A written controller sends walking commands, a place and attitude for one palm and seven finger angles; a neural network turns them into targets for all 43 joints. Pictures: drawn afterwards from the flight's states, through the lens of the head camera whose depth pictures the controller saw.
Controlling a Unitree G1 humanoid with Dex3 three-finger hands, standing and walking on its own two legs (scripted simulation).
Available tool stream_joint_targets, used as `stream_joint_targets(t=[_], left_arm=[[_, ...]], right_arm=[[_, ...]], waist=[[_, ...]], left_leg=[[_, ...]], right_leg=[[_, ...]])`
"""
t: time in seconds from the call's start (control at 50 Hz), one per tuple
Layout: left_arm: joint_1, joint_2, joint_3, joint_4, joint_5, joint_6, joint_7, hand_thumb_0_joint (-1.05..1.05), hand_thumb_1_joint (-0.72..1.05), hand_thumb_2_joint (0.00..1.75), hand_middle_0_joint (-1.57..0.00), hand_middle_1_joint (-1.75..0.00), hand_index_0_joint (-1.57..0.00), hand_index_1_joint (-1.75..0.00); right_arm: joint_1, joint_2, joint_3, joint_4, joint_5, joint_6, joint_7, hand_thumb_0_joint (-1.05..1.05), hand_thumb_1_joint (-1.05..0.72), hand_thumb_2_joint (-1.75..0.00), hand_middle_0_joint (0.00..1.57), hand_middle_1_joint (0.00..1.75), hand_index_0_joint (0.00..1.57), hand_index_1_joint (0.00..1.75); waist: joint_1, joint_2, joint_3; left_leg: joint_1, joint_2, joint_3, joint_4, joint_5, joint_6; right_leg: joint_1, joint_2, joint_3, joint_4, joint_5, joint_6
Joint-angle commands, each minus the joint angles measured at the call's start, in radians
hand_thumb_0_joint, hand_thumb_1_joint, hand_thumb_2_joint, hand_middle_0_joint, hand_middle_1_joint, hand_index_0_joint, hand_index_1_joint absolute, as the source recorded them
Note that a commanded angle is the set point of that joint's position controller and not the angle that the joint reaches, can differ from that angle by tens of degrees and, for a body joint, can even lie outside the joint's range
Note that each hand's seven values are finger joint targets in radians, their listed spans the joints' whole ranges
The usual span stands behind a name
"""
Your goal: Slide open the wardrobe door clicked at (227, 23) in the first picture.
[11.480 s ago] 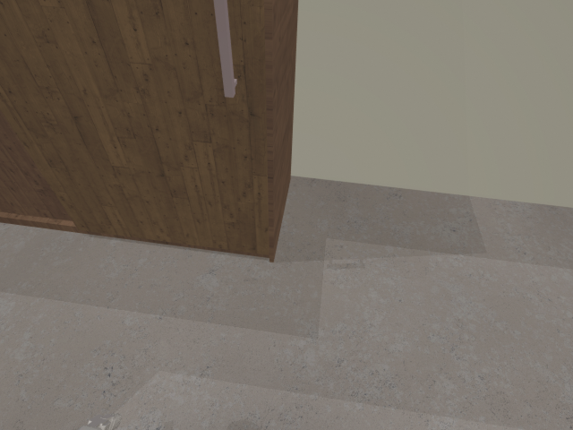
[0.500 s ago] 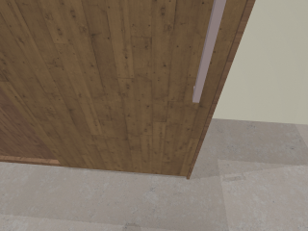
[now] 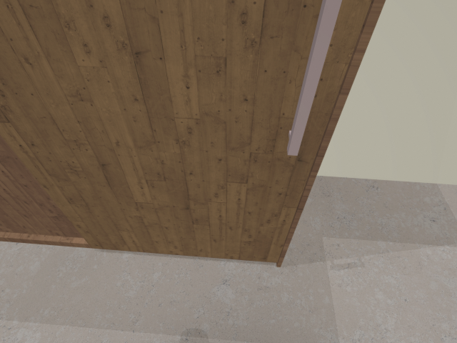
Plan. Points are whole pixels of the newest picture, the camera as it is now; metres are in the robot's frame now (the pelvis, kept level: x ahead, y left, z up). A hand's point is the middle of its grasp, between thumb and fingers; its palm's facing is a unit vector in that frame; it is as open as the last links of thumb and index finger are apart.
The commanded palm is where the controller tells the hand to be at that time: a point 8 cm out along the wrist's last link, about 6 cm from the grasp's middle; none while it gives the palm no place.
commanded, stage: shuffle to correct the standing spot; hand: right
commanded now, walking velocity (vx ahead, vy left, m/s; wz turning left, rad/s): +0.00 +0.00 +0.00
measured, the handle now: (307, 82) +0.54 -0.12 +0.19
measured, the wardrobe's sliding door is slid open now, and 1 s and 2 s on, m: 0.00 0.00 0.00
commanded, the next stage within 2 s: come to a stop and stand still in 0.32 s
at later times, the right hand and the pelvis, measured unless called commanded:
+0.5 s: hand out of the picture -0.01 -0.14 -0.19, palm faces +0.09 +0.99 -0.14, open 7.4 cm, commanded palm none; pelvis +0.06 +0.01 -0.02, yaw -2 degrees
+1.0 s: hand out of the picture +0.16 -0.14 -0.18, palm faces +0.02 +0.97 -0.24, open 7.4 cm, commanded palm none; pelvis +0.08 +0.05 -0.02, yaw -1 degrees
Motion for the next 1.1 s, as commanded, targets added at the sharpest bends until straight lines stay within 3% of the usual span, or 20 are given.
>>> stream_joint_targets(t=[0.0, 0.08, 0.18, 0.26, 0.34, 0.38, 0.44, 0.48, 0.5, 0.52, 0.54, 0.6, 0.7, 0.82, 0.84, 0.86, 0.88, 0.9, 1.02, 1.08], left_arm=[[0.006, 0.149, 0.032, -0.047, -0.003, -0.018, 0.013, 0.00, 0.90, 0.90, -0.20, -0.30, -0.20, -0.30], [0.025, 0.107, 0.019, -0.030, 0.000, -0.014, 0.012, 0.00, 0.90, 0.90, -0.20, -0.30, -0.20, -0.30], [0.072, 0.084, 0.022, -0.024, 0.008, 0.004, 0.006, 0.00, 0.90, 0.90, -0.20, -0.30, -0.20, -0.30], [0.093, 0.076, 0.032, -0.033, 0.007, -0.004, 0.007, 0.00, 0.90, 0.90, -0.20, -0.30, -0.20, -0.30], [0.093, 0.027, 0.028, -0.047, 0.004, -0.020, 0.012, 0.00, 0.90, 0.90, -0.20, -0.30, -0.20, -0.30], [0.044, -0.002, 0.029, -0.072, 0.006, -0.022, 0.010, 0.00, 0.90, 0.90, -0.20, -0.30, -0.20, -0.30], [0.016, -0.038, 0.029, -0.089, -0.002, -0.026, 0.011, 0.00, 0.90, 0.90, -0.20, -0.30, -0.20, -0.30], [0.196, -0.047, 0.026, -0.019, -0.005, -0.030, 0.024, 0.00, 0.90, 0.90, -0.20, -0.30, -0.20, -0.30], [0.297, 0.021, 0.038, 0.022, 0.000, -0.034, 0.038, 0.00, 0.90, 0.90, -0.20, -0.30, -0.20, -0.30], [0.327, 0.045, 0.034, 0.036, -0.005, -0.029, 0.043, 0.00, 0.90, 0.90, -0.20, -0.30, -0.20, -0.30], [0.284, 0.042, 0.027, 0.041, -0.010, -0.020, 0.052, 0.00, 0.90, 0.90, -0.20, -0.30, -0.20, -0.30], [0.165, 0.043, 0.037, -0.002, -0.006, -0.014, 0.058, 0.00, 0.90, 0.90, -0.20, -0.30, -0.20, -0.30], [0.150, 0.069, 0.070, -0.047, 0.000, 0.000, 0.057, 0.00, 0.90, 0.90, -0.20, -0.30, -0.20, -0.30], [0.083, 0.070, 0.091, -0.100, 0.012, 0.018, 0.036, 0.00, 0.90, 0.90, -0.20, -0.30, -0.20, -0.30], [0.098, 0.040, 0.089, -0.103, 0.006, 0.020, 0.030, 0.00, 0.90, 0.90, -0.20, -0.30, -0.20, -0.30], [0.132, -0.017, 0.081, -0.114, -0.002, 0.025, 0.023, 0.00, 0.90, 0.90, -0.20, -0.30, -0.20, -0.30], [0.129, -0.039, 0.078, -0.122, -0.005, 0.036, 0.022, 0.00, 0.90, 0.90, -0.20, -0.30, -0.20, -0.30], [0.112, -0.059, 0.074, -0.125, -0.005, 0.049, 0.025, 0.00, 0.90, 0.90, -0.20, -0.30, -0.20, -0.30], [0.134, -0.040, 0.056, -0.091, -0.004, 0.027, 0.015, 0.00, 0.90, 0.90, -0.20, -0.30, -0.20, -0.30], [0.196, -0.029, 0.045, -0.056, -0.001, 0.015, 0.019, 0.00, 0.90, 0.90, -0.20, -0.30, -0.20, -0.30]], right_arm=[[0.031, -0.149, -0.032, -0.041, 0.003, -0.014, -0.013, 0.00, -0.90, -0.90, 0.20, 0.30, 0.20, 0.30], [0.047, -0.100, -0.022, -0.025, 0.005, -0.007, -0.014, 0.00, -0.90, -0.90, 0.20, 0.30, 0.20, 0.30], [0.100, -0.067, -0.023, -0.013, -0.004, 0.009, -0.002, 0.00, -0.90, -0.90, 0.20, 0.30, 0.20, 0.30], [0.150, -0.050, -0.030, -0.013, -0.005, -0.001, 0.003, 0.00, -0.90, -0.90, 0.20, 0.30, 0.20, 0.30], [0.243, -0.064, -0.047, 0.019, -0.003, -0.016, -0.005, 0.00, -0.90, -0.90, 0.20, 0.30, 0.20, 0.30], [0.321, -0.078, -0.059, 0.040, -0.001, -0.023, -0.012, 0.00, -0.90, -0.90, 0.20, 0.30, 0.20, 0.30], [0.326, -0.048, -0.061, 0.038, -0.015, -0.025, -0.028, 0.00, -0.90, -0.90, 0.20, 0.30, 0.20, 0.30], [0.234, -0.017, -0.050, 0.016, 0.001, -0.016, -0.032, 0.00, -0.90, -0.90, 0.20, 0.30, 0.20, 0.30], [0.234, 0.017, -0.042, 0.002, 0.010, -0.014, -0.031, 0.00, -0.90, -0.90, 0.20, 0.30, 0.20, 0.30], [0.238, 0.045, -0.033, 0.002, 0.017, -0.015, -0.041, 0.00, -0.90, -0.90, 0.20, 0.30, 0.20, 0.30], [0.220, 0.039, -0.036, 0.011, 0.015, -0.001, -0.047, 0.00, -0.90, -0.90, 0.20, 0.30, 0.20, 0.30], [0.182, 0.031, -0.041, 0.009, -0.001, 0.019, -0.040, 0.00, -0.90, -0.90, 0.20, 0.30, 0.20, 0.30], [0.161, 0.054, -0.057, -0.040, -0.008, 0.045, -0.026, 0.00, -0.90, -0.90, 0.20, 0.30, 0.20, 0.30], [0.160, 0.032, -0.074, -0.085, -0.011, 0.028, -0.018, 0.00, -0.90, -0.90, 0.20, 0.30, 0.20, 0.30], [0.169, -0.015, -0.078, -0.086, -0.015, 0.016, -0.021, 0.00, -0.90, -0.90, 0.20, 0.30, 0.20, 0.30], [0.143, -0.081, -0.083, -0.098, -0.019, 0.007, -0.024, 0.00, -0.90, -0.90, 0.20, 0.30, 0.20, 0.30], [0.141, -0.113, -0.079, -0.107, -0.012, 0.008, -0.021, 0.00, -0.90, -0.90, 0.20, 0.30, 0.20, 0.30], [0.119, -0.103, -0.075, -0.115, -0.015, 0.008, -0.022, 0.00, -0.90, -0.90, 0.20, 0.30, 0.20, 0.30], [0.001, -0.096, -0.076, -0.152, -0.012, 0.011, -0.027, 0.00, -0.90, -0.90, 0.20, 0.30, 0.20, 0.30], [-0.008, -0.052, -0.063, -0.143, 0.008, 0.017, -0.019, 0.00, -0.90, -0.90, 0.20, 0.30, 0.20, 0.30]], waist=[[-0.002, 0.004, -0.037], [0.000, 0.006, -0.032], [0.001, -0.017, 0.080], [-0.006, -0.023, 0.084], [-0.025, 0.127, 0.049], [-0.049, 0.193, 0.083], [-0.037, 0.084, 0.102], [0.056, 0.042, 0.005], [0.073, -0.092, -0.068], [0.056, -0.231, -0.102], [0.035, -0.240, -0.050], [0.009, -0.116, 0.071], [0.008, -0.114, -0.016], [-0.035, -0.099, -0.029], [-0.036, 0.004, -0.050], [-0.009, 0.192, -0.064], [-0.018, 0.212, -0.058], [-0.019, 0.236, -0.067], [0.008, 0.126, -0.057], [0.026, 0.031, -0.033]], left_leg=[[-0.039, 0.109, -0.098, -0.068, 0.187, 0.029], [-0.041, 0.105, -0.089, -0.072, 0.124, 0.023], [-0.128, 0.076, -0.074, -0.039, -0.179, 0.040], [-0.127, 0.068, -0.067, -0.004, -0.148, 0.053], [0.028, 0.139, -0.159, -0.045, 0.085, 0.094], [0.118, 0.237, -0.267, -0.086, 0.303, 0.171], [0.138, 0.272, -0.239, -0.024, 0.615, 0.221], [-0.011, 0.143, -0.087, 0.171, 0.696, 0.109], [-0.159, 0.054, -0.013, 0.292, 0.444, 0.031], [-0.195, 0.014, 0.018, 0.390, -0.119, -0.003], [-0.215, 0.028, -0.023, 0.443, -0.325, -0.010], [-0.234, 0.077, -0.010, 0.382, -0.269, -0.011], [-0.235, 0.051, 0.040, 0.390, -0.143, -0.015], [-0.077, 0.047, 0.059, 0.124, 0.118, -0.013], [-0.025, 0.110, -0.014, 0.054, 0.321, -0.005], [-0.005, 0.270, -0.189, 0.023, 0.526, 0.066], [-0.068, 0.360, -0.222, -0.039, 0.556, 0.148], [-0.116, 0.351, -0.245, -0.072, 0.473, 0.186], [-0.125, 0.242, -0.143, -0.054, 0.288, 0.177], [-0.203, 0.156, -0.088, -0.006, 0.096, 0.080]], right_leg=[[0.063, -0.129, 0.130, -0.068, 0.183, -0.012], [0.059, -0.128, 0.124, -0.077, 0.128, -0.005], [-0.040, -0.130, 0.153, -0.095, -0.228, -0.020], [-0.059, -0.141, 0.161, -0.052, -0.200, -0.038], [-0.159, -0.069, 0.025, 0.185, -0.014, -0.013], [-0.315, -0.033, -0.030, 0.345, -0.225, 0.009], [-0.333, -0.062, 0.004, 0.314, -0.291, 0.007], [0.033, -0.053, 0.013, 0.012, 0.134, 0.002], [0.238, -0.200, 0.168, 0.060, 0.571, -0.072], [0.260, -0.349, 0.267, 0.019, 0.972, -0.167], [0.210, -0.384, 0.281, -0.008, 1.097, -0.200], [0.101, -0.331, 0.189, -0.028, 0.940, -0.176], [0.118, -0.311, 0.138, -0.019, 0.866, -0.158], [-0.016, -0.238, 0.079, 0.078, 0.442, -0.073], [-0.055, -0.166, 0.035, 0.161, 0.235, -0.021], [-0.143, -0.059, -0.024, 0.261, -0.097, 0.027], [-0.146, -0.014, 0.005, 0.374, -0.339, 0.033], [-0.132, -0.025, 0.042, 0.459, -0.402, 0.030], [-0.082, -0.039, 0.033, 0.268, -0.224, 0.038], [0.076, -0.072, 0.072, -0.038, -0.018, 0.025]])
